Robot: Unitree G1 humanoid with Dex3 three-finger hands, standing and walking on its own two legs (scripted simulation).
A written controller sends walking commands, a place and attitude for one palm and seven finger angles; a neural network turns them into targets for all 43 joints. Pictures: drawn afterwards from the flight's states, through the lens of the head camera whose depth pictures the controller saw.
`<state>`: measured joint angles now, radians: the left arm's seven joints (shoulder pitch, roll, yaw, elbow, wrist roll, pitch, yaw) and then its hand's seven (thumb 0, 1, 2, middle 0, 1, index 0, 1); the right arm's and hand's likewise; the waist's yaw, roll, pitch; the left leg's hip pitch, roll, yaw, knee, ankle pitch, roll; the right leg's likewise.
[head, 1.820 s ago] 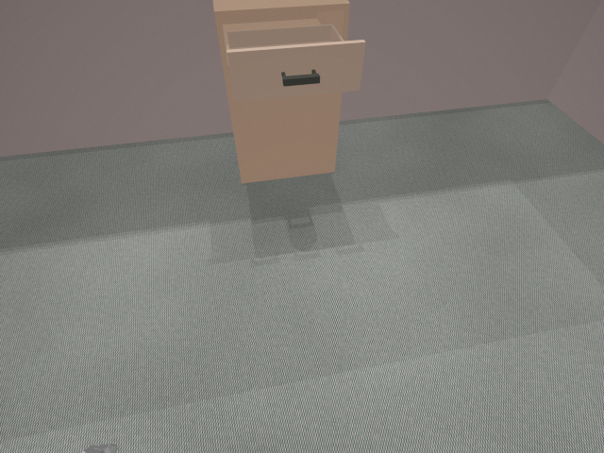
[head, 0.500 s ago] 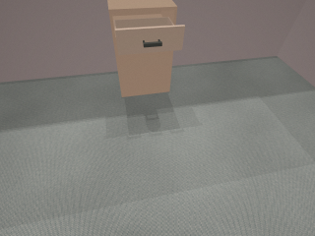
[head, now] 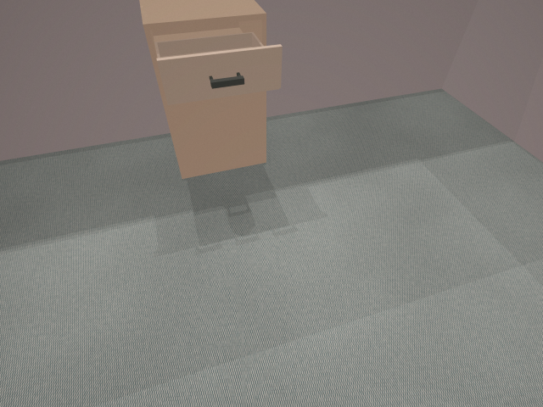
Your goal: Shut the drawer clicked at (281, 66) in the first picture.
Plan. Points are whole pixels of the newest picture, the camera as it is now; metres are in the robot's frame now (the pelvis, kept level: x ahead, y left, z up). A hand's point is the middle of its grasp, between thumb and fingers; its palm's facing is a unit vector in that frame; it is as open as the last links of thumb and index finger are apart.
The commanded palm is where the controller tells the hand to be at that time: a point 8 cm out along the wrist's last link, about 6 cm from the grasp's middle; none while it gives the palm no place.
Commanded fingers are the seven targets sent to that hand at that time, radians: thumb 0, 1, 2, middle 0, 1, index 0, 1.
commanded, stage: walk to a spot facing it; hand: left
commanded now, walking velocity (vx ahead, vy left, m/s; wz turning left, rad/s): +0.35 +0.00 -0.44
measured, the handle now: (226, 79) +1.15 +0.26 -0.07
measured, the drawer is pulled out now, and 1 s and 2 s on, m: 0.28 0.28 0.28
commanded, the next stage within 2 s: turn to face it in 1.64 s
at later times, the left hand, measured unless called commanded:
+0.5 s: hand out of the picture +0.13 +0.23 -0.19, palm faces -0.08 -0.98 -0.16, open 7.4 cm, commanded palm none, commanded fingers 0.00 0.90 0.90 -0.20 -0.30 -0.20 -0.30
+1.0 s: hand (260, 219) +0.57 +0.08 -0.15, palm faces -0.50 -0.85 -0.17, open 7.4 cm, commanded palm none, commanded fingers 0.00 0.90 0.90 -0.20 -0.30 -0.20 -0.30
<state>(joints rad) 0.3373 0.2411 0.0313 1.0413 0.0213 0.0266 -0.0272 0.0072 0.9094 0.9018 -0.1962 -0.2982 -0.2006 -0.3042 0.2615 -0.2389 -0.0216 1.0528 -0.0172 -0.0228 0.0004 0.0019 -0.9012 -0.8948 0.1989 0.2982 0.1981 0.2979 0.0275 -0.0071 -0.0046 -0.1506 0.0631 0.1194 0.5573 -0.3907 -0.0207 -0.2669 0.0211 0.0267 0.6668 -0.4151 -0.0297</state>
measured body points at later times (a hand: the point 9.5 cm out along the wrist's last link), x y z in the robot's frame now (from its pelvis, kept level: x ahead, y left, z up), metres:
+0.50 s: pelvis +0.18 +0.05 -0.01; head +0.21 +0.07 +0.44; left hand +0.14 +0.29 -0.18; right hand +0.29 -0.20 -0.13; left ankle +0.28 +0.13 -0.73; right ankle +0.02 -0.07 -0.67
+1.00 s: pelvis +0.36 -0.01 +0.00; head +0.39 -0.02 +0.45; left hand +0.60 +0.12 -0.14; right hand +0.15 -0.14 -0.14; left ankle +0.28 +0.13 -0.73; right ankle +0.41 -0.15 -0.72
